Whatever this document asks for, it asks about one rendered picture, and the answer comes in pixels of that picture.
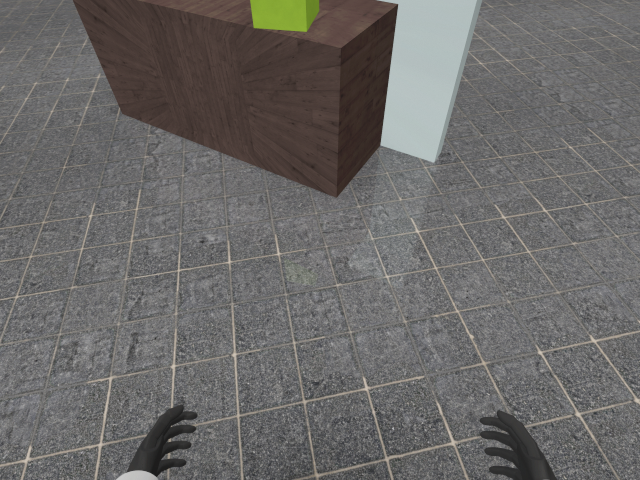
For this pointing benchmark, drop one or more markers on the robot right hand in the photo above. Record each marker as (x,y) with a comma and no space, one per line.
(526,456)

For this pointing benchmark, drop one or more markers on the carton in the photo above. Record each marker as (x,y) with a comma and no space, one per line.
(291,15)

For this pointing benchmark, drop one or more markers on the pedestal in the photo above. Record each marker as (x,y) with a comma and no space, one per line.
(308,106)

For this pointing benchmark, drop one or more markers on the robot left hand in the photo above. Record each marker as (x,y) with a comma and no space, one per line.
(154,447)

